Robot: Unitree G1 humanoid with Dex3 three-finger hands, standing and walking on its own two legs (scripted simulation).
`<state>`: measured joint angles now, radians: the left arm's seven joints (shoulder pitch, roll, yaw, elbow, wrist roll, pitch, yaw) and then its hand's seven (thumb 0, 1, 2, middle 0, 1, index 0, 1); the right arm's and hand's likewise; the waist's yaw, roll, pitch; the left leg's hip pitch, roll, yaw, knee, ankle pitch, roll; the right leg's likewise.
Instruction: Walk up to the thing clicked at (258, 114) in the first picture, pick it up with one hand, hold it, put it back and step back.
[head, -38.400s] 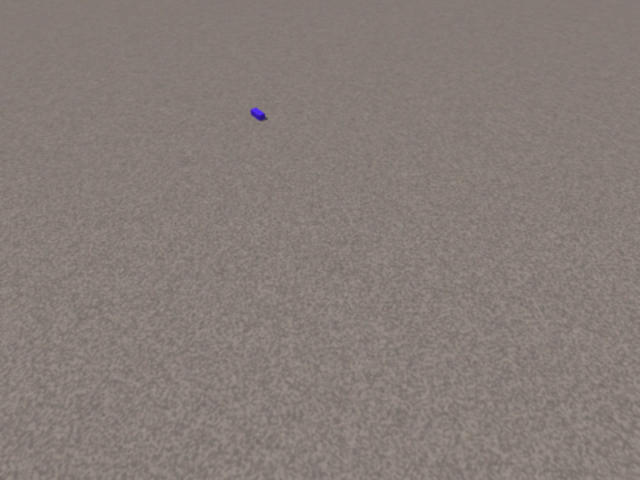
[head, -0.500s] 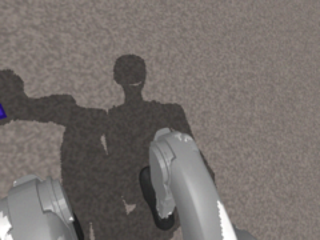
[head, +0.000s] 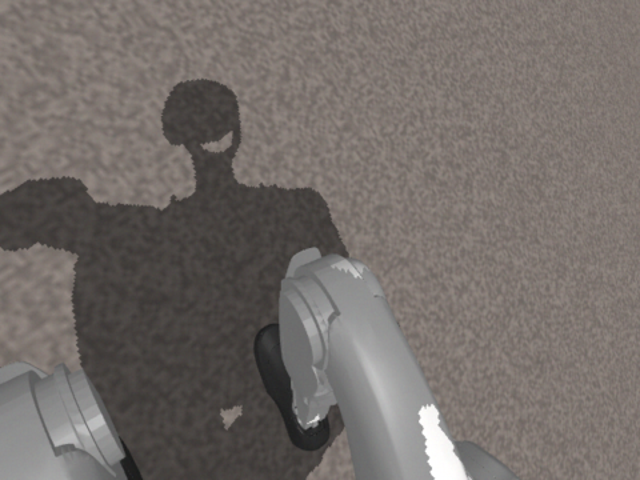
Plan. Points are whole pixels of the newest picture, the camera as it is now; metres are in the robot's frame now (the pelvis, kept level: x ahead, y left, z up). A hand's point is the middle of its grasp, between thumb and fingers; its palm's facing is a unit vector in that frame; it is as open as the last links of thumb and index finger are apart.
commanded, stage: rest palm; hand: left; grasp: from above
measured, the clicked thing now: out of the picture +0.46 +0.31 -0.28
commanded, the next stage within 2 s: close in 0.24 s
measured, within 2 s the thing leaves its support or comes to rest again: neither
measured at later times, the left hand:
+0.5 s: hand out of the picture +0.46 +0.30 -0.26, palm faces -0.43 -0.17 -0.89, open 11.4 cm
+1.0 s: hand out of the picture +0.45 +0.30 -0.25, palm faces -0.44 -0.17 -0.88, open 9.3 cm
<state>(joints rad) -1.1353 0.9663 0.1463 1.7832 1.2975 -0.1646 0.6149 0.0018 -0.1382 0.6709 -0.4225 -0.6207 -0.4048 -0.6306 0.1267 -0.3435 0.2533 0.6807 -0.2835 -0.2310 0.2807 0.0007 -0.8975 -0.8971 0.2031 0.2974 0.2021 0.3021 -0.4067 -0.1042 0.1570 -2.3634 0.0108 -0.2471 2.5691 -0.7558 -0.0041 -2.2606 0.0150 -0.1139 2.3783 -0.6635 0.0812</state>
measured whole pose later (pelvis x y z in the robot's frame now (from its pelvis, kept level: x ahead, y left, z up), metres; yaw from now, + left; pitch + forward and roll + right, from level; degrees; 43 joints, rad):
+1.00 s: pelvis -0.01 +0.00 +0.01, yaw -2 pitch +28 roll -16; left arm -1.14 1.02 0.09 1.81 1.26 -0.16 0.64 0.00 0.22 0.38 -0.64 -0.48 -0.67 -0.46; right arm 0.13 -0.36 0.33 0.63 -0.27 -0.26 0.30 0.00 -0.90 -0.90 0.20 0.30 0.20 0.30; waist -0.43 -0.14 0.20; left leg -2.33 0.02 -0.28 2.55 -0.74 0.00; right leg -2.21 0.03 -0.15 2.32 -0.63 0.09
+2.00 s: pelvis -0.01 +0.00 +0.01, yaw -2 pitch +28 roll -16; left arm -1.16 1.04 0.07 1.81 1.26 -0.16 0.63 0.01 0.50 0.00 -1.00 -0.12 -1.02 -0.10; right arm 0.13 -0.37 0.34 0.61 -0.26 -0.25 0.27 0.00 -0.90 -0.90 0.20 0.30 0.20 0.30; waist -0.44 -0.14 0.21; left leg -2.33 0.02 -0.27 2.53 -0.73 0.01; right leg -2.20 0.03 -0.15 2.31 -0.62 0.09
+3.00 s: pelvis -0.01 -0.01 +0.03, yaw +5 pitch +34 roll -9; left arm -1.05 0.76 0.06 1.44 1.20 -0.12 0.31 0.01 0.45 0.00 -1.08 -0.03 -1.09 -0.02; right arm 0.18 -0.31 0.11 0.68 -0.14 -0.05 0.17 0.00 -0.91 -0.90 0.20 0.30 0.20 0.30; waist -0.28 0.02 -0.03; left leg -2.33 0.01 -0.16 2.41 -0.68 -0.01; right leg -2.26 -0.01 -0.06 2.29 -0.63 0.05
